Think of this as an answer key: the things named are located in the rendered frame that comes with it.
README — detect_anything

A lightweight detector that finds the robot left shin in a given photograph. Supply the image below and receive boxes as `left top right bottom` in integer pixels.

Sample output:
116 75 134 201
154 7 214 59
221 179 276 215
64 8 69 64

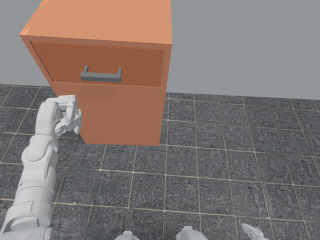
123 231 133 235

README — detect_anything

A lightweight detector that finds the drawer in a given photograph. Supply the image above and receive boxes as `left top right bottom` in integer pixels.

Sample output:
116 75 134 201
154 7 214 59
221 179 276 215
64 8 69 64
31 41 164 87

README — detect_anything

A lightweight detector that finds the handle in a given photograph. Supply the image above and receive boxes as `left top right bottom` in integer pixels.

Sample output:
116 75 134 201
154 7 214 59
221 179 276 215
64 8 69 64
80 65 122 83

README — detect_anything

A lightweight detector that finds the left robot upper arm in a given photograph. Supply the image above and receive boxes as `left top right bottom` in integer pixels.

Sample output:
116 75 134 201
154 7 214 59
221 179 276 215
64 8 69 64
0 226 54 240

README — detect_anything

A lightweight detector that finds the cabinet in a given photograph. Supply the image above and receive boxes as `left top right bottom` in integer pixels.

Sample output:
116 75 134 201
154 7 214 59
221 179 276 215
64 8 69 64
19 0 172 146

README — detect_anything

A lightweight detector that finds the left robot hand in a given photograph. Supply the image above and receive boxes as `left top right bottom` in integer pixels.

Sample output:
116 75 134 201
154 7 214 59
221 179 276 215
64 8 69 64
35 95 83 142

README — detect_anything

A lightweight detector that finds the right robot hand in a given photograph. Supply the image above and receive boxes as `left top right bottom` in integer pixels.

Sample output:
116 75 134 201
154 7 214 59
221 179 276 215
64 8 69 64
241 223 269 240

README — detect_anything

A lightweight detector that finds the left robot forearm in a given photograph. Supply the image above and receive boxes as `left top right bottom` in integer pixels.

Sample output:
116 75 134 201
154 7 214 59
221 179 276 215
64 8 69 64
0 134 59 238

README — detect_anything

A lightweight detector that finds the right robot thigh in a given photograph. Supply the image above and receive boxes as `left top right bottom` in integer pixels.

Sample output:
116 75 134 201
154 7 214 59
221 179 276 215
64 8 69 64
175 229 208 240

